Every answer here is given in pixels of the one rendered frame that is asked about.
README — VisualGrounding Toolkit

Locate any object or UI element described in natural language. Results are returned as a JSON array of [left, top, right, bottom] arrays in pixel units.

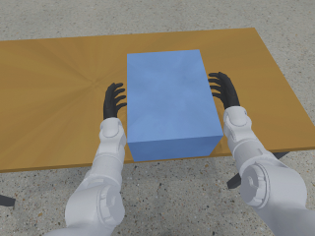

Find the right robot forearm
[[222, 105, 307, 202]]

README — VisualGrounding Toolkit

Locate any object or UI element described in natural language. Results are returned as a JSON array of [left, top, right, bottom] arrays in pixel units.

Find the robot left hand
[[103, 83, 127, 120]]

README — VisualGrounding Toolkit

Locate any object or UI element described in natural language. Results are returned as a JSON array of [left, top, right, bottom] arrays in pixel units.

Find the robot left upper arm
[[43, 183, 125, 236]]

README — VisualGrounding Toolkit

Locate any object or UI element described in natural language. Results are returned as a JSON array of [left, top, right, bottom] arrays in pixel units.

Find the robot right hand
[[208, 72, 240, 109]]

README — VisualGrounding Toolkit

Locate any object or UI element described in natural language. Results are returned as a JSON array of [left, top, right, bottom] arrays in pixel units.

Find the table
[[0, 28, 315, 207]]

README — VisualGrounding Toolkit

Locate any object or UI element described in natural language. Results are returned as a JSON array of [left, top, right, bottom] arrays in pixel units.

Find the robot right upper arm
[[239, 163, 315, 236]]

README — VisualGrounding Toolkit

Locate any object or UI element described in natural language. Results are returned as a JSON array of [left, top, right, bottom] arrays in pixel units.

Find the left robot forearm
[[65, 117, 127, 223]]

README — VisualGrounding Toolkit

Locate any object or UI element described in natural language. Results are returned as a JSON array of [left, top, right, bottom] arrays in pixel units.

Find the carton
[[127, 49, 223, 162]]

